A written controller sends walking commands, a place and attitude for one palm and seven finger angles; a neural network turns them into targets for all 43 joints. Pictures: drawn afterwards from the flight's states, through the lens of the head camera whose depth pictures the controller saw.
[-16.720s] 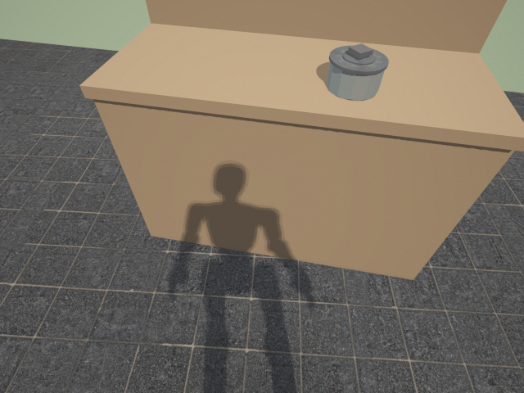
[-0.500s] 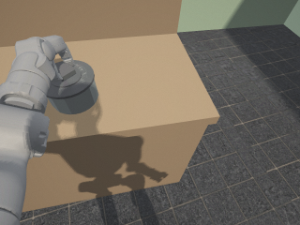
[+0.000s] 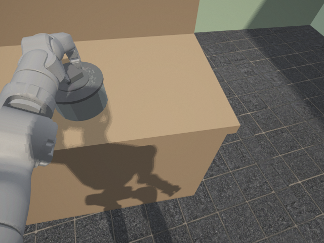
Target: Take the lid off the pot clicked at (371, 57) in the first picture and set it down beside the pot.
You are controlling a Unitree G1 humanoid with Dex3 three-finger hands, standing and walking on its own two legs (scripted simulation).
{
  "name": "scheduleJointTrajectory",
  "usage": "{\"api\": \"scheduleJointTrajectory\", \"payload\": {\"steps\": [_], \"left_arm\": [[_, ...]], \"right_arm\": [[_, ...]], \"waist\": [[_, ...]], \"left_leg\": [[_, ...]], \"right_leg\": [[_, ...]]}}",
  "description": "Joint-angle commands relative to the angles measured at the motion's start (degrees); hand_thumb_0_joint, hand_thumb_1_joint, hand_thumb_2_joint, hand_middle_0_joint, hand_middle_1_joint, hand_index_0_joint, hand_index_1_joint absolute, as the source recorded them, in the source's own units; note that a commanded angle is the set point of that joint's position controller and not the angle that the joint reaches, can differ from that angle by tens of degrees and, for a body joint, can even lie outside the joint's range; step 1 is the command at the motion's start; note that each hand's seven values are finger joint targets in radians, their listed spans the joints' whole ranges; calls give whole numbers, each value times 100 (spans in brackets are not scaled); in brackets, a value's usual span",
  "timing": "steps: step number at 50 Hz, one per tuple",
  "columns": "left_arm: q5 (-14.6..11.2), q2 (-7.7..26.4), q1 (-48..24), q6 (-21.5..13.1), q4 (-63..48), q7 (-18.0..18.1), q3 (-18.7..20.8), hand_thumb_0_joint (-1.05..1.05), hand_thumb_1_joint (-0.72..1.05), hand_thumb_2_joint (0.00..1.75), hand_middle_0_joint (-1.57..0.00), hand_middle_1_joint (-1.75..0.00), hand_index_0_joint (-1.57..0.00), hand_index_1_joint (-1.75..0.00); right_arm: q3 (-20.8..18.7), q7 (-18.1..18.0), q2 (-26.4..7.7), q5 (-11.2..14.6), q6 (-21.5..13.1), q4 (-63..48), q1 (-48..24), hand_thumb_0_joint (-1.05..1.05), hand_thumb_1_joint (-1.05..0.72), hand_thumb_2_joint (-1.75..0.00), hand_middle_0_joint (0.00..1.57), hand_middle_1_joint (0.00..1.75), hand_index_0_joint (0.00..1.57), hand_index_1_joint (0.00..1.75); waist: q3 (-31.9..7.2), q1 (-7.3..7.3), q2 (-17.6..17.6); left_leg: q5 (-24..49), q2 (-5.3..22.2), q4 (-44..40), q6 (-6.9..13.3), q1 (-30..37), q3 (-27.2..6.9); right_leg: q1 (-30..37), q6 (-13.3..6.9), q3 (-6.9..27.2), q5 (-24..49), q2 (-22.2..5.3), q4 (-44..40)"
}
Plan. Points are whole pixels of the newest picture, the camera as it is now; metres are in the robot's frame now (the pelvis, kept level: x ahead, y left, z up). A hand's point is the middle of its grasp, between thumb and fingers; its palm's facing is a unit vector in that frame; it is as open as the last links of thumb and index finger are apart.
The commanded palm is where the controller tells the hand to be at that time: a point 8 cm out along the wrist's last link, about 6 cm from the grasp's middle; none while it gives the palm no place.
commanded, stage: lower the open fingers around the knob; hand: left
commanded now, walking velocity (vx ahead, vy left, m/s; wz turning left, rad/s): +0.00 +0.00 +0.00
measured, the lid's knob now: (69, 74) +0.52 +0.20 +0.13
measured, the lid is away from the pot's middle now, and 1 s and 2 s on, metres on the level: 0.00 0.00 0.00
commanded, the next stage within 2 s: close the fingers and squeeze the knob in 0.28 s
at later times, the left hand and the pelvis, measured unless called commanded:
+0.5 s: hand (61, 74) +0.49 +0.20 +0.16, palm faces -0.40 -0.15 -0.90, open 10.5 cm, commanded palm +0.49 +0.20 +0.20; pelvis +0.00 +0.00 +0.00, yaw +0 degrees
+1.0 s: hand (62, 73) +0.49 +0.20 +0.16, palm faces -0.42 -0.11 -0.90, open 9.3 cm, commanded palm +0.50 +0.20 +0.20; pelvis +0.00 +0.00 +0.00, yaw +0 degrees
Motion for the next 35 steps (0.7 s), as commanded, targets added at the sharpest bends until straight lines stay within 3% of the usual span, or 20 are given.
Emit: {"api": "scheduleJointTrajectory", "payload": {"steps": [1, 4, 5, 6, 8, 9, 10, 11, 13, 16, 19, 20, 22, 24, 28, 30, 32, 33, 34, 35], "left_arm": [[27, 851, -2589, -27, -698, 36, 262, 0, -36, 155, -84, -8, -84, -8], [-39, 599, -2632, -51, -961, 15, 88, 0, -36, 155, -84, -8, -84, -8], [0, 938, -2608, -84, -1066, 47, 353, 0, -36, 155, -84, -8, -84, -8], [55, 1076, -2437, -101, -884, 60, 434, 0, -36, 155, -84, -8, -84, -8], [14, 909, -2222, -62, -530, 29, 272, 0, -36, 155, -84, -8, -84, -8], [-36, 738, -2351, -37, -623, 21, 121, 0, -36, 155, -84, -8, -84, -8], [10, 1069, -2637, -49, -892, 55, 326, 0, -36, 155, -84, -8, -84, -8], [91, 1171, -2606, -55, -803, 81, 383, 0, -36, 155, -84, -8, -84, -8], [135, 1188, -2467, -88, -820, 107, 417, 0, -36, 155, -84, -8, -84, -8], [105, 942, -2368, -148, -1067, 106, 284, 0, -36, 155, -84, -8, -84, -8], [39, 991, -2280, -175, -1218, 112, 383, 0, -36, 155, -84, -8, -84, -8], [50, 1210, -2337, -169, -1227, 119, 543, 0, -4, 80, -40, -86, -40, -86], [-4, 1312, -2208, -138, -992, 107, 596, 0, -2, 81, -41, -89, -41, -89], [-48, 1098, -2362, -130, -1242, 103, 399, 0, -1, 83, -41, -92, -41, -92], [38, 1253, -2313, -152, -1106, 139, 517, 0, 2, 84, -43, -97, -43, -97], [38, 1318, -2411, -180, -1272, 161, 571, 0, 4, 85, -44, -99, -44, -99], [23, 1143, -2356, -159, -1040, 154, 404, 0, 5, 85, -45, -101, -45, -101], [42, 1261, -2400, -146, -1033, 168, 487, 0, 6, 85, -45, -101, -45, -101], [13, 1115, -2663, -163, -1314, 175, 371, 0, 7, 85, -46, -102, -46, -102], [64, 1189, -2625, -158, -1251, 201, 443, 0, 8, 85, -46, -103, -46, -103]], "right_arm": [[-317, -53, -991, -13, -90, -347, 506, 0, -90, -90, 20, 30, 20, 30], [-332, -38, -976, -18, -101, -377, 485, 0, -90, -90, 20, 30, 20, 30], [-335, -34, -985, -24, -94, -400, 495, 0, -90, -90, 20, 30, 20, 30], [-311, -55, -973, -20, -109, -425, 492, 0, -90, -90, 20, 30, 20, 30], [-266, -85, -967, 30, -89, -420, 447, 0, -90, -90, 20, 30, 20, 30], [-272, -81, -983, 42, -94, -396, 436, 0, -90, -90, 20, 30, 20, 30], [-292, -79, -1005, 14, -82, -386, 460, 0, -90, -90, 20, 30, 20, 30], [-285, -83, -979, 26, -82, -421, 466, 0, -90, -90, 20, 30, 20, 30], [-277, -87, -954, 20, -95, -462, 461, 0, -90, -90, 20, 30, 20, 30], [-307, -55, -931, 25, -81, -518, 409, 0, -90, -90, 20, 30, 20, 30], [-316, -40, -943, 12, -86, -556, 387, 0, -90, -90, 20, 30, 20, 30], [-313, -50, -952, 6, -83, -551, 395, 0, -90, -90, 20, 30, 20, 30], [-283, -87, -953, 37, -87, -558, 363, 0, -90, -90, 20, 30, 20, 30], [-300, -78, -948, 40, -89, -580, 305, 0, -90, -90, 20, 30, 20, 30], [-287, -100, -946, 41, -90, -558, 323, 0, -90, -90, 20, 30, 20, 30], [-303, -97, -956, 20, -99, -570, 340, 0, -90, -90, 20, 30, 20, 30], [-283, -115, -945, 38, -84, -542, 312, 0, -90, -90, 20, 30, 20, 30], [-288, -121, -955, 50, -76, -526, 322, 0, -90, -90, 20, 30, 20, 30], [-307, -102, -967, 38, -87, -519, 322, 0, -90, -90, 20, 30, 20, 30], [-310, -97, -953, 17, -98, -527, 341, 0, -90, -90, 20, 30, 20, 30]], "waist": [[-1722, -169, -116], [-1809, -162, -5], [-1971, -119, -17], [-1894, -98, -30], [-1447, -165, -336], [-1409, -186, -224], [-1667, -154, -163], [-1730, -135, -133], [-1840, -95, -101], [-1979, -72, 138], [-2006, -23, 134], [-2024, -28, 44], [-1791, -50, -199], [-1807, -47, -43], [-1740, -57, -128], [-1897, -39, -46], [-1693, -92, -113], [-1687, -93, -140], [-1878, -88, 123], [-1959, -68, 148]], "left_leg": [[1734, -257, -65, 294, 2069, -61], [1935, -258, -60, 286, 2173, -82], [1960, -258, -40, 295, 2242, -96], [1923, -274, -26, 306, 2138, -66], [1456, -295, -104, 303, 1775, -13], [1489, -287, -140, 292, 1810, -2], [1487, -277, -147, 299, 1902, -20], [1588, -282, -107, 304, 1920, -36], [1650, -286, -93, 301, 1967, -49], [2071, -235, -36, 279, 2253, -68], [2235, -241, -27, 280, 2321, -85], [2099, -243, -54, 301, 2283, -59], [1781, -277, -112, 327, 2023, 2], [1879, -276, -146, 312, 2126, -8], [1798, -260, -169, 314, 2108, -37], [1904, -250, -166, 310, 2242, -46], [1688, -264, -186, 307, 2098, -32], [1572, -250, -225, 303, 2060, -32], [1859, -235, -225, 283, 2287, -55], [1821, -237, -197, 287, 2366, -97]], "right_leg": [[-332, -283, -188, 2012, 476, -310], [-303, -301, -192, 2115, 472, -300], [-222, -279, -164, 2123, 474, -300], [-184, -284, -158, 2152, 474, -298], [-216, -257, -183, 1942, 462, -343], [-253, -277, -184, 1974, 458, -357], [-149, -258, -148, 1985, 455, -346], [-147, -277, -154, 2021, 460, -326], [-88, -276, -155, 2028, 460, -315], [-196, -286, -152, 2138, 452, -295], [-143, -302, -171, 2185, 458, -288], [-53, -274, -139, 2200, 454, -321], [55, -256, -134, 2190, 437, -362], [14, -284, -139, 2198, 429, -374], [-12, -277, -140, 2094, 443, -402], [13, -276, -126, 2127, 442, -401], [-67, -271, -133, 2014, 441, -428], [-46, -269, -129, 1939, 435, -449], [-83, -306, -142, 2035, 436, -426], [-136, -295, -128, 1939, 451, -433]]}}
